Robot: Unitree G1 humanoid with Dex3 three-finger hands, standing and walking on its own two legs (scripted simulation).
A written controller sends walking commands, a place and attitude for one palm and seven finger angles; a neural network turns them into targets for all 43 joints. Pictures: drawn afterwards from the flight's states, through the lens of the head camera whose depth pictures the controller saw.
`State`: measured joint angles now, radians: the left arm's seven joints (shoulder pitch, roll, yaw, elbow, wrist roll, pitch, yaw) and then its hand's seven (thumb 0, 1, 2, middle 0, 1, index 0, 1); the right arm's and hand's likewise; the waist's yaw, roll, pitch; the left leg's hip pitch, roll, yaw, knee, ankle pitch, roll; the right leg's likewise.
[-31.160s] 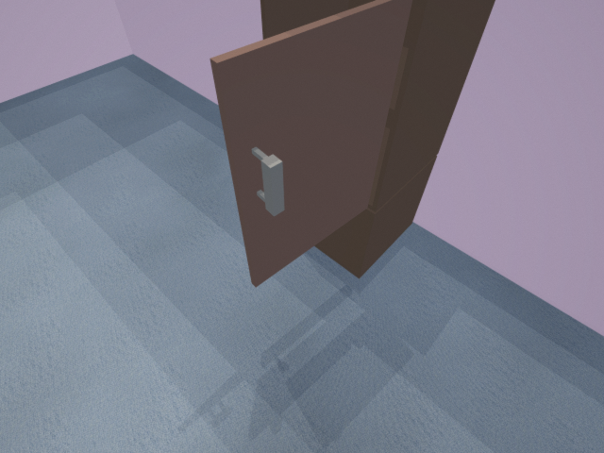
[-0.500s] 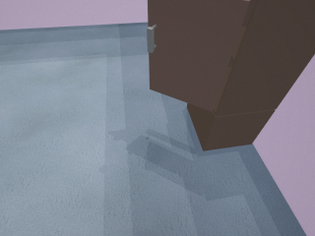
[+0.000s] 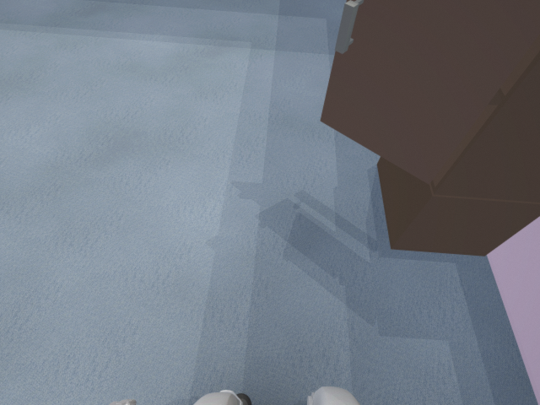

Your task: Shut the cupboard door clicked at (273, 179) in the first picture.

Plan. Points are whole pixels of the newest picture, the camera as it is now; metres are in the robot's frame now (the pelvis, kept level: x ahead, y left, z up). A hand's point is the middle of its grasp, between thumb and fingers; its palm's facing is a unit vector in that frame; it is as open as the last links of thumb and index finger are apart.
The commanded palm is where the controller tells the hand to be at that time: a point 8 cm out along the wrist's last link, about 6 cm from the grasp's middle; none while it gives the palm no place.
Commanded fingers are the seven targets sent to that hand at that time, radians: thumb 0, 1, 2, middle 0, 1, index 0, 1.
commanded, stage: walk to a spot facing it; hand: left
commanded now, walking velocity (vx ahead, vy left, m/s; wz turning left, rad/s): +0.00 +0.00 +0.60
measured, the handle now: (350, 25) +0.98 -0.18 +0.03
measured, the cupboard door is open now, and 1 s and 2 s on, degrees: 53 53 53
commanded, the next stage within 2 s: turn to face it in 1.00 s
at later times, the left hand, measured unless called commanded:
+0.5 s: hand out of the picture -0.01 +0.15 -0.14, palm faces +0.37 -0.89 -0.28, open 7.4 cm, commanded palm none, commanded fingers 0.00 0.90 0.90 -0.20 -0.30 -0.20 -0.30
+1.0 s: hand (90, 382) +0.16 +0.29 -0.15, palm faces +0.58 -0.79 -0.21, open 7.4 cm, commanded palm none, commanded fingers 0.00 0.90 0.90 -0.20 -0.30 -0.20 -0.30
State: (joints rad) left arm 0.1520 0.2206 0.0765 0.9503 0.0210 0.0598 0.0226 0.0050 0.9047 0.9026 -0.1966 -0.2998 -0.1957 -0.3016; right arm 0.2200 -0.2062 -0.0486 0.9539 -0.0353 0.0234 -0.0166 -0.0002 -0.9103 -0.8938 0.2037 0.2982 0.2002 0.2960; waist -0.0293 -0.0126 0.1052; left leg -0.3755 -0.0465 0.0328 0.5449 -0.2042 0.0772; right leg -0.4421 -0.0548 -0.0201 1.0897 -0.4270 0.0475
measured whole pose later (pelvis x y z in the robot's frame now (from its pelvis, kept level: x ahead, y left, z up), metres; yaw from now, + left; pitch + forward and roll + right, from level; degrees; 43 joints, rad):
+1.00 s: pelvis +0.19 +0.07 +0.01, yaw +35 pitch +1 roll +1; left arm 0.18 0.21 0.07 0.88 0.03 0.01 -0.03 0.01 0.91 0.90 -0.19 -0.30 -0.19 -0.30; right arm 0.27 -0.18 -0.03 0.96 -0.03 -0.03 0.00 0.00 -0.91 -0.89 0.20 0.30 0.20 0.30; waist 0.00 -0.02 0.06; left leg -0.16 -0.06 0.02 0.42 -0.27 0.06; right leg -0.58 -0.13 -0.03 0.84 -0.19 0.06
